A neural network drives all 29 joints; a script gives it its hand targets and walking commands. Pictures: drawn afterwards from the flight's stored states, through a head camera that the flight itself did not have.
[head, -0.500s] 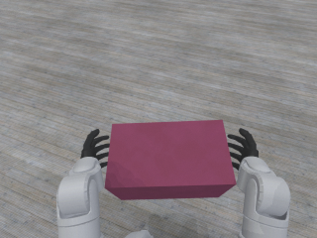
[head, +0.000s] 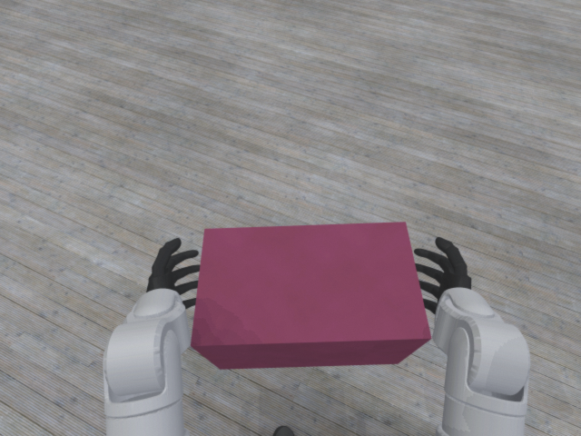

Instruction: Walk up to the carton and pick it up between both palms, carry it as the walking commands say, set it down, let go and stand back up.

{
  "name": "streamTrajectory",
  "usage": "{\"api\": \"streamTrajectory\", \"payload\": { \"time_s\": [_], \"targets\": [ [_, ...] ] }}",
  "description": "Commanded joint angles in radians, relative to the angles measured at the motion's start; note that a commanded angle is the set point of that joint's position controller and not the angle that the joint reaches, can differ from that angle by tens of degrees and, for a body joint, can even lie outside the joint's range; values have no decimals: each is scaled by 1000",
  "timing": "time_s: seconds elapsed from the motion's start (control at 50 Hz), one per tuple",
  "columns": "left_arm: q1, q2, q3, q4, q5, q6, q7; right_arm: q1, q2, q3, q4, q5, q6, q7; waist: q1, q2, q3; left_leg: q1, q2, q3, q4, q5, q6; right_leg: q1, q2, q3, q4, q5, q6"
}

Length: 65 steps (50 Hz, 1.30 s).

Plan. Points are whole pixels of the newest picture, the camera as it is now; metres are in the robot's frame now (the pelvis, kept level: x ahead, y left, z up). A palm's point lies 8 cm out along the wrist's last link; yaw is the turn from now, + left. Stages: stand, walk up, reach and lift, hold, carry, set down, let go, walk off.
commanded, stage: carry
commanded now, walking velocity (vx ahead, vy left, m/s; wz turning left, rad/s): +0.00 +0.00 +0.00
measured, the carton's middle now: (306, 300) +0.30 -0.01 +0.01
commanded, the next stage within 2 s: none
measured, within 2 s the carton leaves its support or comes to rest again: neither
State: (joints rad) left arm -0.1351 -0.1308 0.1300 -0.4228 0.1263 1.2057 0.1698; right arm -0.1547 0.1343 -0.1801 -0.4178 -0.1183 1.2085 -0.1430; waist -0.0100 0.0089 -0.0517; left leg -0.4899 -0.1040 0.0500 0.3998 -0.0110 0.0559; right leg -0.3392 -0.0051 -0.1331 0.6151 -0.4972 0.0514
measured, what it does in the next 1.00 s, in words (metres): walks backwards: right foot, then left foot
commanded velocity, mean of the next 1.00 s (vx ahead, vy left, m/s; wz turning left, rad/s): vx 0.13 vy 0.00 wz -0.16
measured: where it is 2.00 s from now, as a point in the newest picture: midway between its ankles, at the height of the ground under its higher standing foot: outside the picture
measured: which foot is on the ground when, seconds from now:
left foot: down 0.00-0.26, up 0.28-0.38, down 0.40-0.74, up 0.76-0.92, down 0.94-1.00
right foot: up 0.00-0.00, down 0.02-0.40, up 0.42-0.70, down 0.72-1.00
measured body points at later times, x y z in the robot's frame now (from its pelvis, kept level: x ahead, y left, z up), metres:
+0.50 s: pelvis -0.11 +0.10 -0.02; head -0.13 +0.14 +0.42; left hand +0.14 +0.29 +0.04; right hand +0.16 -0.06 +0.07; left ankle -0.03 +0.20 -0.73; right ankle -0.05 -0.09 -0.71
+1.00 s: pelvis -0.16 +0.09 +0.00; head -0.20 +0.09 +0.45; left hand +0.09 +0.26 +0.09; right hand +0.09 -0.09 +0.09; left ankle -0.11 +0.20 -0.73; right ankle -0.13 +0.00 -0.73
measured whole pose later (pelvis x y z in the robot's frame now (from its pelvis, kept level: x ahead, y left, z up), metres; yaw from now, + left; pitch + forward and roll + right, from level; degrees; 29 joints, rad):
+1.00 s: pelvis -0.16 +0.09 +0.00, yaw -1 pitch +1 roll +1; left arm -0.10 -0.13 0.13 -0.41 0.12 1.24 0.16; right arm -0.10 0.13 -0.17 -0.40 -0.11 1.24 -0.15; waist 0.02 -0.02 -0.11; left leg -0.37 -0.02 0.07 0.57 -0.25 0.03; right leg -0.38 -0.01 -0.06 0.63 -0.29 -0.05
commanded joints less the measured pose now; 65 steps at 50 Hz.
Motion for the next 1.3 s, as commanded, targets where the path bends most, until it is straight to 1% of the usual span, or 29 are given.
{"api": "streamTrajectory", "payload": {
  "time_s": [0.0,0.02,0.04,0.12,0.14,0.16,0.2,0.22,0.24,0.26,0.28,0.32,0.34,0.36,0.4,0.44,0.58,0.66,0.68,0.72,0.8,0.9,0.92,0.98,1.04,1.14,1.2,1.26,1.28],
  "targets": [
    [-516,-963,-753,-255,-483,-29,-239,-460,959,808,-190,467,-12,262,27,49,-591,313,173,-119,-96,-72,-354,513,-109,71,-324,179,-104],
    [-479,-945,-740,-243,-465,-28,-243,-473,943,823,-206,476,-5,261,35,-98,-551,241,109,-53,45,-119,-380,453,-220,198,-340,77,-161],
    [-482,-963,-732,-218,-465,-27,-245,-482,931,830,-206,474,-2,253,20,-288,-500,276,178,-159,249,-250,-250,250,-292,280,-261,107,-179],
    [-551,-904,-745,-167,-418,12,-246,-465,883,782,-107,443,20,263,-38,-35,-277,395,228,-270,77,-386,-142,-218,-154,98,-92,-148,-76],
    [-510,-880,-724,-110,-405,32,-239,-475,843,750,-82,427,30,259,-15,218,-220,190,297,-405,-255,-594,-206,-117,7,-25,56,-109,-47],
    [-506,-828,-715,-109,-392,41,-226,-460,804,714,-45,414,44,255,15,340,-182,24,264,-336,-493,-635,-336,65,98,-116,91,-53,-50],
    [-471,-839,-708,-46,-391,44,-210,-447,809,684,21,399,61,256,63,428,-225,-103,128,16,-572,-343,-683,399,96,-234,-55,-104,-80],
    [-429,-832,-693,-46,-407,39,-208,-452,799,687,-18,400,59,255,116,272,-269,-98,-48,232,-156,-217,-879,500,13,-226,-363,-141,-189],
    [-447,-837,-673,-77,-404,18,-206,-421,823,716,-10,419,52,255,109,-580,-384,131,0,86,1117,-512,-723,58,-468,368,-558,-121,-293],
    [-451,-866,-658,-40,-366,13,-209,-482,833,713,27,446,36,262,7,-565,-230,72,259,-446,1288,-657,-392,-347,-532,433,-386,67,-256],
    [-524,-858,-711,-98,-412,34,-215,-471,816,684,-21,429,26,251,-15,-287,-177,247,177,-410,1297,-638,-237,-509,-413,355,-328,37,-230],
    [-643,-891,-786,-139,-437,36,-233,-481,789,628,-8,394,-2,249,-62,-7,-148,146,276,-339,355,-541,-16,-245,-246,86,33,129,-65],
    [-654,-919,-755,-100,-433,42,-226,-518,828,631,21,394,7,249,-54,104,-122,69,174,-235,-74,-457,-45,-40,-122,53,179,131,-47],
    [-595,-892,-727,-86,-414,39,-220,-468,828,647,19,391,8,254,-18,153,-191,172,204,-287,-18,-354,-102,-130,-93,53,220,66,-28],
    [-515,-925,-731,-59,-403,30,-212,-445,811,659,-10,418,2,261,40,479,-278,140,463,-666,-155,-187,-62,-250,-19,127,379,-86,25],
    [-617,-965,-806,-99,-443,14,-230,-483,859,655,-60,410,-19,265,8,276,-203,41,299,-538,-220,-650,-100,-210,4,157,462,48,-14],
    [-580,-994,-795,-146,-479,-23,-252,-473,917,733,-117,412,-48,252,-11,146,-415,372,322,-502,-97,-237,28,-166,2,141,178,19,-35],
    [-508,-952,-753,-161,-461,-24,-261,-446,927,783,-99,422,-25,245,17,137,-436,232,258,-375,-72,-370,29,139,16,115,-259,88,-91],
    [-468,-927,-732,-137,-449,-24,-264,-427,908,787,-86,415,-17,246,18,105,-421,81,211,-318,-85,-410,-20,270,-34,175,-230,50,-115],
    [-461,-920,-708,-111,-437,-27,-273,-488,892,824,-151,413,-9,243,13,-247,-291,-54,70,-99,224,-331,-59,134,-284,492,-414,-237,-184],
    [-493,-908,-695,-138,-427,-10,-279,-580,917,840,-182,442,3,244,5,-234,-250,4,102,-13,439,-311,-63,8,-292,393,-471,-222,-186],
    [-481,-851,-675,-149,-418,8,-259,-503,907,820,-101,426,36,237,3,-235,-280,300,95,51,53,-374,-33,-34,-218,354,-434,-182,-180],
    [-468,-852,-685,-141,-423,19,-258,-488,889,802,-99,418,40,233,-4,-170,-295,446,106,41,-21,-405,-23,-109,-171,311,-369,-153,-157],
    [-574,-863,-712,-196,-430,33,-268,-506,904,775,-76,430,36,233,-23,334,-245,528,518,-538,-370,-910,143,-447,-40,81,174,37,-50],
    [-564,-907,-736,-146,-468,34,-278,-506,924,772,-123,423,25,227,-2,97,-278,486,473,-349,-330,-673,103,-339,-66,76,321,142,-49],
    [-535,-906,-740,-205,-481,17,-275,-480,916,782,-196,435,14,217,-19,168,-332,555,471,-192,-246,-556,111,-263,-61,25,23,114,-66],
    [-523,-910,-742,-225,-493,13,-270,-463,941,805,-213,446,15,209,-12,73,-420,543,408,-60,-69,-463,48,0,-13,-2,-286,185,-96],
    [-466,-879,-698,-207,-481,4,-269,-494,948,837,-223,441,22,203,28,-375,-326,-277,172,78,463,-458,-116,541,-313,663,-410,-114,-239],
    [-474,-886,-701,-206,-470,5,-267,-502,944,854,-224,456,31,209,31,-305,-248,-365,156,1,530,-481,-107,508,-364,745,-436,-49,-300]
  ]
}}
